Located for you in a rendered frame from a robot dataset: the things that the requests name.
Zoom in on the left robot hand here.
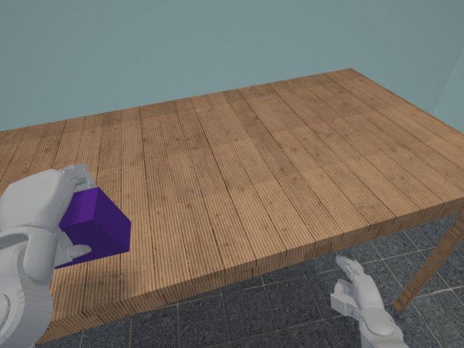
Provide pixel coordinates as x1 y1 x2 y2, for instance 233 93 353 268
0 163 96 267

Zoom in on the sponge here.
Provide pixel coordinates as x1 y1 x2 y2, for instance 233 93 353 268
54 187 131 269

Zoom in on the left robot forearm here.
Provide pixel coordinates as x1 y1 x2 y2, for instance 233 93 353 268
0 226 58 348

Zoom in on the table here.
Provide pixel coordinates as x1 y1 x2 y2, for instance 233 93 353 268
0 68 464 346

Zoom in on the right robot hand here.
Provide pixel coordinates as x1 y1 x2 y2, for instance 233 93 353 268
330 255 385 320

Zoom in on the right robot forearm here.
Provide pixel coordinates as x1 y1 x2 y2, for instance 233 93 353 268
358 307 409 348

